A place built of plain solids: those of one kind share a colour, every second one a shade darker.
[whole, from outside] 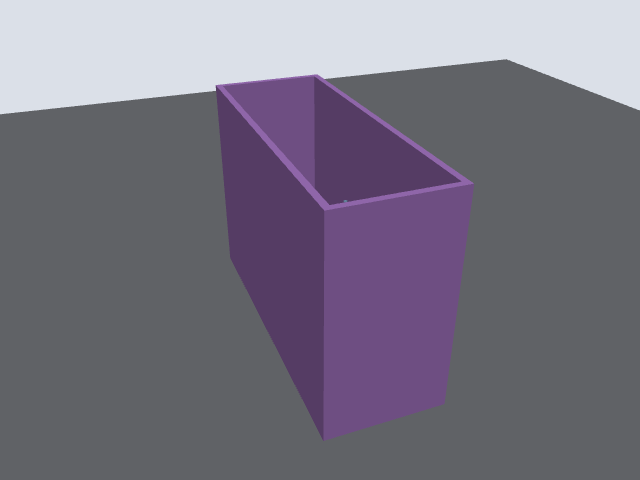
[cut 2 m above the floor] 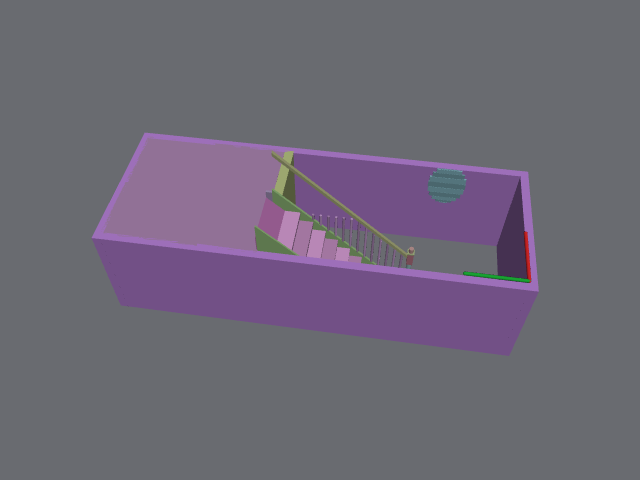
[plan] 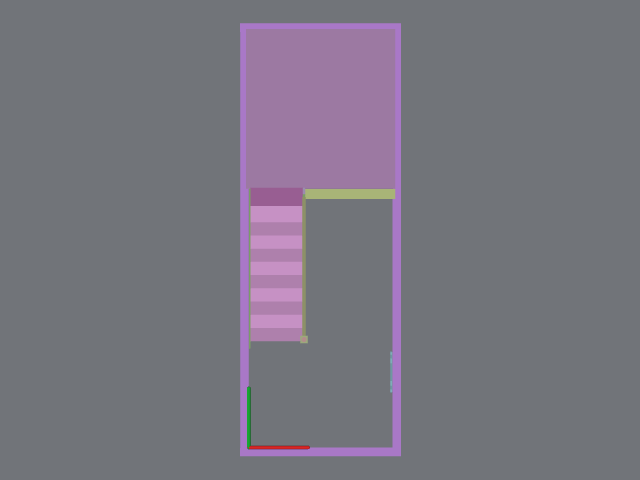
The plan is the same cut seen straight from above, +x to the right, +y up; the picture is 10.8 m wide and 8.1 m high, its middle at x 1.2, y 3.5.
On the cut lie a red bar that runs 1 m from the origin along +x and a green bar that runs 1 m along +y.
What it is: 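A row house's entrance hall, a dwelling of no particular year; the hall below, the landing 2.45 m above it, and between them a joiner's timber flight of 12 risers of about 0.204 m on goings of about 0.223 m, 0.88 m clear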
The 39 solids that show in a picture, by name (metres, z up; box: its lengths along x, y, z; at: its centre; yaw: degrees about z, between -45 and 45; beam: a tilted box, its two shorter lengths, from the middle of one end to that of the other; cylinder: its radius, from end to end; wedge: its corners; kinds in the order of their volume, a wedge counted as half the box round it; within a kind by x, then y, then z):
{
 "upper_1": {"box": [2.52, 2.7, 2.5], "at": [1.21, 5.71, 1.2]},
 "wall_1": {"box": [0.15, 7.31, 5.1], "at": [-0.07, 3.5, 2.5]},
 "wall_2": {"box": [2.72, 0.15, 5.1], "at": [1.21, -0.07, 2.5]},
 "wall_3": {"box": [2.72, 0.15, 5.1], "at": [1.21, 7.08, 2.5]},
 "wall_4": {"box": [0.15, 7.31, 5.1], "at": [2.5, 3.5, 2.5]},
 "carriage_1": {"wedge": [[0.02, 1.85, -0.05], [0.02, 1.85, 0.01], [0.02, 4.38, -0.05], [0.02, 4.38, 2.32], [0.91, 1.85, -0.05], [0.91, 1.85, 0.01], [0.91, 4.38, -0.05], [0.91, 4.38, 2.32]]},
 "upper_edge_1": {"box": [1.52, 0.17, 2.5], "at": [1.71, 4.28, 1.2]},
 "string_1": {"wedge": [[0.0, 1.66, -0.05], [0.0, 1.66, 0.14], [0.0, 4.36, -0.05], [0.0, 4.36, 2.6], [0.03, 1.66, -0.05], [0.03, 1.66, 0.14], [0.03, 4.36, -0.05], [0.03, 4.36, 2.6]]},
 "string_2": {"wedge": [[0.91, 1.82, -0.05], [0.91, 1.82, 0.28], [0.91, 4.27, -0.05], [0.91, 4.27, 2.52], [0.95, 1.82, -0.05], [0.95, 1.82, 0.28], [0.95, 4.27, -0.05], [0.95, 4.27, 2.52]]},
 "rail_1": {"wedge": [[0.9, 1.87, 1.13], [0.9, 1.87, 1.2], [0.9, 4.23, 3.29], [0.9, 4.23, 3.36], [0.96, 1.87, 1.13], [0.96, 1.87, 1.2], [0.96, 4.23, 3.29], [0.96, 4.23, 3.36]]},
 "tread_1": {"wedge": [[0.02, 1.79, 0.2], [0.02, 1.8, 0.1], [0.02, 2.07, 0.1], [0.02, 2.07, 0.2], [0.92, 1.79, 0.2], [0.92, 1.8, 0.1], [0.92, 2.07, 0.1], [0.92, 2.07, 0.2]]},
 "tread_2": {"wedge": [[0.02, 2.02, 0.31], [0.02, 2.02, 0.41], [0.02, 2.29, 0.31], [0.02, 2.29, 0.41], [0.92, 2.02, 0.31], [0.92, 2.02, 0.41], [0.92, 2.29, 0.31], [0.92, 2.29, 0.41]]},
 "tread_3": {"wedge": [[0.02, 2.24, 0.51], [0.02, 2.24, 0.61], [0.02, 2.52, 0.51], [0.02, 2.52, 0.61], [0.92, 2.24, 0.51], [0.92, 2.24, 0.61], [0.92, 2.52, 0.51], [0.92, 2.52, 0.61]]},
 "tread_4": {"wedge": [[0.02, 2.46, 0.81], [0.02, 2.47, 0.71], [0.02, 2.74, 0.71], [0.02, 2.74, 0.81], [0.92, 2.46, 0.81], [0.92, 2.47, 0.71], [0.92, 2.74, 0.71], [0.92, 2.74, 0.81]]},
 "tread_5": {"wedge": [[0.02, 2.69, 0.92], [0.02, 2.69, 1.02], [0.02, 2.96, 0.92], [0.02, 2.96, 1.02], [0.92, 2.69, 0.92], [0.92, 2.69, 1.02], [0.92, 2.96, 0.92], [0.92, 2.96, 1.02]]},
 "tread_6": {"wedge": [[0.02, 2.91, 1.12], [0.02, 2.91, 1.22], [0.02, 3.19, 1.12], [0.02, 3.19, 1.22], [0.92, 2.91, 1.12], [0.92, 2.91, 1.22], [0.92, 3.19, 1.12], [0.92, 3.19, 1.22]]},
 "tread_7": {"wedge": [[0.02, 3.13, 1.43], [0.02, 3.14, 1.33], [0.02, 3.41, 1.33], [0.02, 3.41, 1.43], [0.92, 3.13, 1.43], [0.92, 3.14, 1.33], [0.92, 3.41, 1.33], [0.92, 3.41, 1.43]]},
 "tread_8": {"wedge": [[0.02, 3.35, 1.63], [0.02, 3.36, 1.53], [0.02, 3.63, 1.53], [0.02, 3.63, 1.63], [0.92, 3.35, 1.63], [0.92, 3.36, 1.53], [0.92, 3.63, 1.53], [0.92, 3.63, 1.63]]},
 "tread_9": {"wedge": [[0.02, 3.58, 1.73], [0.02, 3.58, 1.83], [0.02, 3.86, 1.73], [0.02, 3.86, 1.83], [0.92, 3.58, 1.73], [0.92, 3.58, 1.83], [0.92, 3.86, 1.73], [0.92, 3.86, 1.83]]},
 "tread_10": {"wedge": [[0.02, 3.8, 1.94], [0.02, 3.8, 2.04], [0.02, 4.08, 1.94], [0.02, 4.08, 2.04], [0.92, 3.8, 1.94], [0.92, 3.8, 2.04], [0.92, 4.08, 1.94], [0.92, 4.08, 2.04]]},
 "wall_mirror_1": {"box": [0.034, 0.46, 0.09], "at": [2.4, 1.27, 1.26]},
 "wall_mirror_2": {"box": [0.034, 0.59, 0.11], "at": [2.4, 1.27, 1.36]},
 "wall_mirror_3": {"box": [0.034, 0.67, 0.13], "at": [2.4, 1.27, 1.48]},
 "wall_mirror_4": {"box": [0.034, 0.7, 0.13], "at": [2.4, 1.27, 1.6]},
 "wall_mirror_5": {"box": [0.034, 0.67, 0.13], "at": [2.4, 1.27, 1.73]},
 "wall_mirror_6": {"box": [0.034, 0.59, 0.11], "at": [2.4, 1.27, 1.85]},
 "wall_mirror_7": {"box": [0.034, 0.46, 0.09], "at": [2.4, 1.27, 1.95]},
 "bal_1": {"cylinder": 0.021, "from": [0.93, 2.11, 0.52], "to": [0.93, 2.11, 1.37]},
 "bal_2": {"cylinder": 0.021, "from": [0.93, 2.24, 0.64], "to": [0.93, 2.24, 1.49]},
 "bal_3": {"cylinder": 0.021, "from": [0.93, 2.38, 0.77], "to": [0.93, 2.38, 1.62]},
 "bal_4": {"cylinder": 0.021, "from": [0.93, 2.51, 0.89], "to": [0.93, 2.51, 1.74]},
 "bal_5": {"cylinder": 0.021, "from": [0.93, 2.64, 1.01], "to": [0.93, 2.64, 1.86]},
 "bal_6": {"cylinder": 0.021, "from": [0.93, 2.78, 1.13], "to": [0.93, 2.78, 1.98]},
 "bal_7": {"cylinder": 0.021, "from": [0.93, 2.91, 1.26], "to": [0.93, 2.91, 2.11]},
 "bal_8": {"cylinder": 0.021, "from": [0.93, 3.05, 1.38], "to": [0.93, 3.05, 2.23]},
 "bal_9": {"cylinder": 0.021, "from": [0.93, 3.18, 1.5], "to": [0.93, 3.18, 2.35]},
 "bal_10": {"cylinder": 0.021, "from": [0.93, 3.31, 1.62], "to": [0.93, 3.31, 2.47]},
 "apron_1": {"wedge": [[0.91, 4.27, -0.05], [0.91, 4.27, 2.45], [0.91, 4.38, -0.05], [0.91, 4.38, 2.45], [0.95, 4.27, -0.05], [0.95, 4.27, 2.45], [0.95, 4.38, -0.05], [0.95, 4.38, 2.45]]},
 "newel_foot_block_1": {"box": [0.11, 0.11, 0.28], "at": [0.93, 1.82, 1.13]}
}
